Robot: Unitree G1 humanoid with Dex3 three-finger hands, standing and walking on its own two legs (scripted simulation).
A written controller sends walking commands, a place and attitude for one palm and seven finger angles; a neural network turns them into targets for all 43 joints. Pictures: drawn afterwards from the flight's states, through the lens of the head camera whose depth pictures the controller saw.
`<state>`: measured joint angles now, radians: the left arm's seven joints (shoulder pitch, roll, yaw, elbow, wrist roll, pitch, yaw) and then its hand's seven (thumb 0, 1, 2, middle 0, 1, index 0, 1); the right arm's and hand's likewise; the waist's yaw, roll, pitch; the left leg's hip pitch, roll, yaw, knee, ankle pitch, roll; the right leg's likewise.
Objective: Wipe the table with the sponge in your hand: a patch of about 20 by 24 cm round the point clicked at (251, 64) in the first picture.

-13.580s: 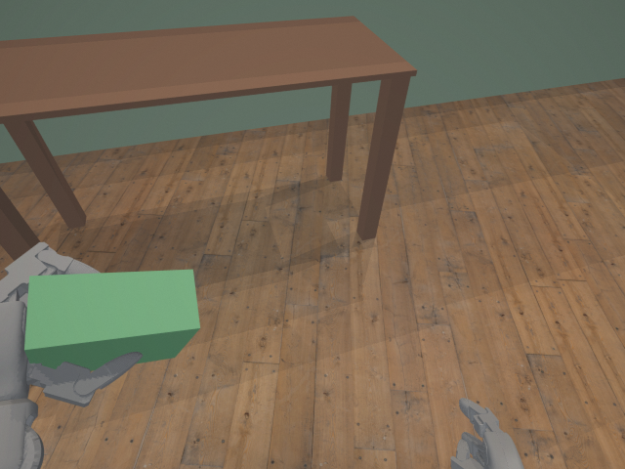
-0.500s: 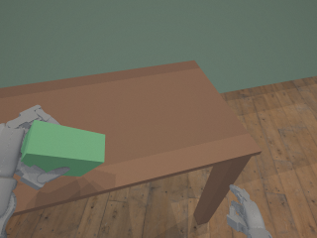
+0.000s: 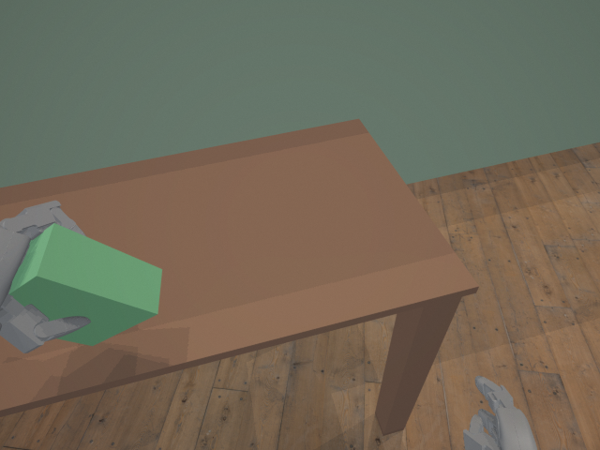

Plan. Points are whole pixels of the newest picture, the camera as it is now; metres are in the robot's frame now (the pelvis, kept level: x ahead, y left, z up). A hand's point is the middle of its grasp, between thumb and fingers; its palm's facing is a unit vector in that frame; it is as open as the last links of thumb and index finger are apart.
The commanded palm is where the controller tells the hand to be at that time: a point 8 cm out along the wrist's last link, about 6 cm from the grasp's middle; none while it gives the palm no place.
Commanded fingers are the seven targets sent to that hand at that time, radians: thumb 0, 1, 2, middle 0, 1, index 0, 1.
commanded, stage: turn the palm down, sponge in hand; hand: left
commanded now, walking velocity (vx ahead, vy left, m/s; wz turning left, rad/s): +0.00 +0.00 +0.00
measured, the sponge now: (94, 298) +0.23 +0.27 +0.14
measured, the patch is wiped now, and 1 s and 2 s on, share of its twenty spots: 0.00 0.00 0.00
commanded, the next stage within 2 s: move the sponge above the wiping area in 1.32 s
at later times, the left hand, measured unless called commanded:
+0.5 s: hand (36, 276) +0.22 +0.31 +0.18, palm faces +0.18 -0.24 -0.96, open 10.1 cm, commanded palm +0.18 +0.32 +0.25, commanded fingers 0.00 0.10 1.30 -1.20 -1.60 -1.20 -1.60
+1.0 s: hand (29, 275) +0.22 +0.32 +0.19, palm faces +0.12 -0.04 -0.99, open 10.1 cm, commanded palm +0.17 +0.32 +0.26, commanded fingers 0.00 0.10 1.30 -1.20 -1.60 -1.20 -1.60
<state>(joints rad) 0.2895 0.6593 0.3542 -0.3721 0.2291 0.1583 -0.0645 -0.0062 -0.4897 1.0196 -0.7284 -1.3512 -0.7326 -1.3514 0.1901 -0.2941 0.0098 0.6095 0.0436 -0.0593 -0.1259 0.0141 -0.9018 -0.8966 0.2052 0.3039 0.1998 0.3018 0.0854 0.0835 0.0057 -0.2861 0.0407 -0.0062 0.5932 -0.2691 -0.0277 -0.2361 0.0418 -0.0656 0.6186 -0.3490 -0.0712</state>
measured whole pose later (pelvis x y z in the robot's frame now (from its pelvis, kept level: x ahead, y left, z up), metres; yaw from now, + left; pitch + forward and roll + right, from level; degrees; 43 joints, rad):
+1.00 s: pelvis -0.02 +0.04 +0.01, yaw -1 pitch -4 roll +1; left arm 0.07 0.65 0.02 -0.37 0.81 0.41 -0.16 -0.01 -0.49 1.02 -0.73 -1.35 -0.73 -1.35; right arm 0.00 -0.28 0.06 0.65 0.05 0.04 -0.09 0.01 -0.90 -0.90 0.20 0.30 0.16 0.29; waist 0.13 0.12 0.03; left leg -0.20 -0.01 0.03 0.44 -0.17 0.01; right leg -0.17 -0.01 -0.03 0.49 -0.25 -0.02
